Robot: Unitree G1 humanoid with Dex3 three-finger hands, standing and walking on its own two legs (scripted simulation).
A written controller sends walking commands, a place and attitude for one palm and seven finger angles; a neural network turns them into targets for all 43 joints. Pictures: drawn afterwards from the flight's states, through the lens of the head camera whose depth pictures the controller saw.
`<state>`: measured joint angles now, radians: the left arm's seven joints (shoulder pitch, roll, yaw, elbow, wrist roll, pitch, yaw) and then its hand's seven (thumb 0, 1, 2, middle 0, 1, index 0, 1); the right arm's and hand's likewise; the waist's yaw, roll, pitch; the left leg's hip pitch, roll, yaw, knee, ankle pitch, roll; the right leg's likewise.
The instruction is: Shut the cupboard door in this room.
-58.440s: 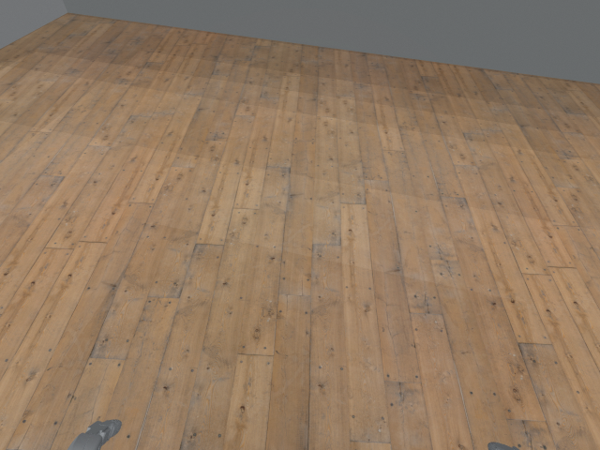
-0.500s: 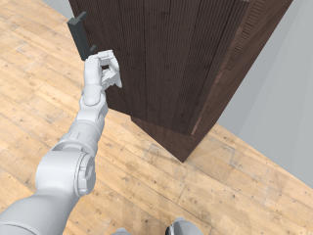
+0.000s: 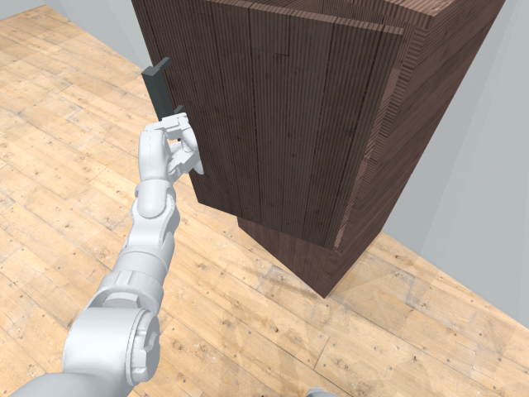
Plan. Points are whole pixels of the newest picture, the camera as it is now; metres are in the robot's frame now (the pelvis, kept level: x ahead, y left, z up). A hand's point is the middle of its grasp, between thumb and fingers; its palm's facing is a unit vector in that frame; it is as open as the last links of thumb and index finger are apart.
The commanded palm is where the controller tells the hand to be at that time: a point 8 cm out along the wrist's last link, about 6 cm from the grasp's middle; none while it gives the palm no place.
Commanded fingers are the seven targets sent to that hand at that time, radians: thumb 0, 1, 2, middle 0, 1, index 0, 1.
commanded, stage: draw the hand back to the body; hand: left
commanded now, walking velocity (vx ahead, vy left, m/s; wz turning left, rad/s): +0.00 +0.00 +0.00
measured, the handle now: (167, 93) +0.64 +0.16 +0.09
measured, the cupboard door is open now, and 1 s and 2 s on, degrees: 20 20 20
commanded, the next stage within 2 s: step back with the hand held close in 1.38 s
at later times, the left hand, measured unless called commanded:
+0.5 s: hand (101, 240) +0.30 +0.18 +0.14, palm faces +0.14 -0.97 -0.18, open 3.2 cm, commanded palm +0.26 +0.23 +0.16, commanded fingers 0.00 0.90 0.90 -0.86 -1.02 -0.86 -1.02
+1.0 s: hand out of the picture +0.18 +0.30 +0.19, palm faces +0.49 -0.78 -0.40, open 6.1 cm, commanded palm +0.14 +0.33 +0.21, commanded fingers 0.00 0.90 0.90 -0.20 -0.30 -0.20 -0.30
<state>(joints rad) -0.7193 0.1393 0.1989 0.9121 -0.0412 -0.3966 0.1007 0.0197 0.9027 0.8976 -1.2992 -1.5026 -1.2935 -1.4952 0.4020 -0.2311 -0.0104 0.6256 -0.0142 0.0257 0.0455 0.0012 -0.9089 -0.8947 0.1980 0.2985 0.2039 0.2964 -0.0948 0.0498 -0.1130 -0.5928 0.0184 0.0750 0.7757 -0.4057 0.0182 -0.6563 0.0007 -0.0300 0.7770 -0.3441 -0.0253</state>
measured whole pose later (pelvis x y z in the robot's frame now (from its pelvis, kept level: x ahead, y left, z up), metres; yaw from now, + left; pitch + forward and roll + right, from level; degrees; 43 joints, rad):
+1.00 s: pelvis +0.01 +0.02 +0.04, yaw +3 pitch -5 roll -1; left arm 0.46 0.35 0.33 -0.36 -0.07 -0.04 0.09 0.02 0.90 0.90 -0.44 -0.56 -0.44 -0.55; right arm 0.22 -0.22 0.02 0.61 0.01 -0.01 -0.06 0.01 -0.91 -0.90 0.20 0.30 0.20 0.30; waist 0.06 0.08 -0.01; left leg -0.06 -0.03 0.03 0.42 -0.28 0.04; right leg -0.09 -0.03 -0.08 0.39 -0.22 0.01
